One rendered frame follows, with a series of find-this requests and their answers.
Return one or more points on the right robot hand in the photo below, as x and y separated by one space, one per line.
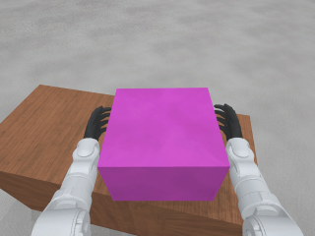
231 128

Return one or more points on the left robot upper arm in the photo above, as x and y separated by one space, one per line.
74 221

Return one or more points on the robot right forearm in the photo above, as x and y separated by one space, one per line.
254 196

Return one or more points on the pedestal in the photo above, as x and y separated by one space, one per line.
37 141

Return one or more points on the left robot hand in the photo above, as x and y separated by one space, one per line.
93 129

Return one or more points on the carton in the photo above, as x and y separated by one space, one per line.
163 144

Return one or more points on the robot left forearm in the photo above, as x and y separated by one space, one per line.
79 182

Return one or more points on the right robot upper arm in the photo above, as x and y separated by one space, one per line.
269 225

